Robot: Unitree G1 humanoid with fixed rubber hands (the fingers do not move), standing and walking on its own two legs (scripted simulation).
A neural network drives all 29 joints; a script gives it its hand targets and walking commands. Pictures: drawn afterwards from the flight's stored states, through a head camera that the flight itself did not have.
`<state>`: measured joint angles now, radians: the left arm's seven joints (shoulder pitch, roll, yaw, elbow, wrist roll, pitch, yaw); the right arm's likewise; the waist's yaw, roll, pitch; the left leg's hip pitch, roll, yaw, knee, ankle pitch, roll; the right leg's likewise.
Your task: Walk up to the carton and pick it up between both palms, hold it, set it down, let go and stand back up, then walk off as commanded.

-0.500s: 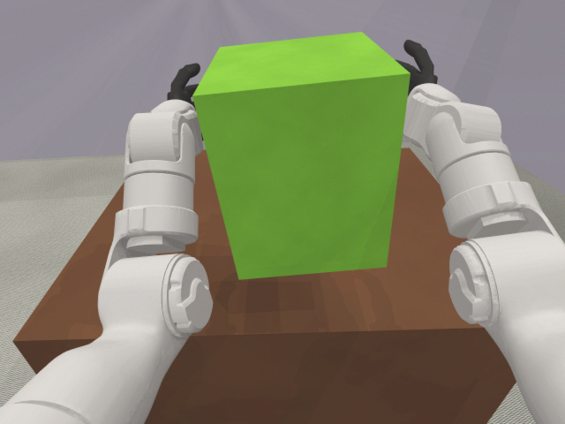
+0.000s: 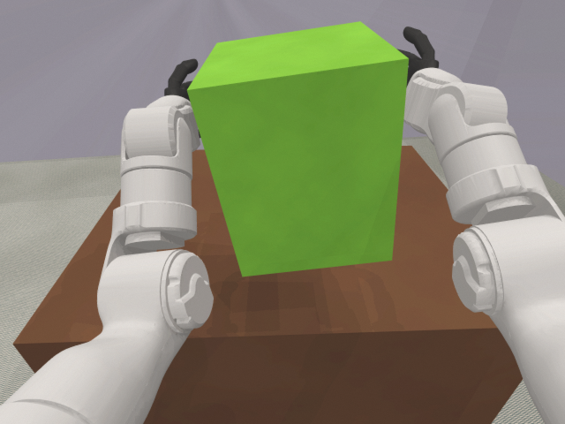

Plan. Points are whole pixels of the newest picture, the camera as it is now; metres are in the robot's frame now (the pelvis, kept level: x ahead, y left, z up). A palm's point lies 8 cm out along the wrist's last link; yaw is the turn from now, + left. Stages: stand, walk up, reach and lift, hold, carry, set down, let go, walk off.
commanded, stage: hold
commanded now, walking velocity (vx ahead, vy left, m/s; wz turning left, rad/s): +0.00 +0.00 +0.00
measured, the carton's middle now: (301, 148) +0.38 -0.02 +0.28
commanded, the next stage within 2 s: none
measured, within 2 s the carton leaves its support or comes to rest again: neither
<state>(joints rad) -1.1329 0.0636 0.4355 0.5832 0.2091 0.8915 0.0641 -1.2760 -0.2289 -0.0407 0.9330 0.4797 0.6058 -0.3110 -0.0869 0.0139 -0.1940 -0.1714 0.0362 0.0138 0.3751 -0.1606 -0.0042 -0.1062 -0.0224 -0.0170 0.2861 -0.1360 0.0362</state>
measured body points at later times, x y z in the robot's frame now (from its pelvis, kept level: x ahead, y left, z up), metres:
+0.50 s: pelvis +0.00 +0.00 +0.00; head -0.10 +0.01 +0.44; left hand +0.38 +0.14 +0.34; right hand +0.38 -0.16 +0.37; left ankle +0.03 +0.12 -0.75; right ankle +0.01 -0.14 -0.75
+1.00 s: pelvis +0.01 +0.00 +0.00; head -0.09 +0.01 +0.44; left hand +0.39 +0.14 +0.34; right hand +0.38 -0.16 +0.37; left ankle +0.03 +0.12 -0.75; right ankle +0.01 -0.14 -0.75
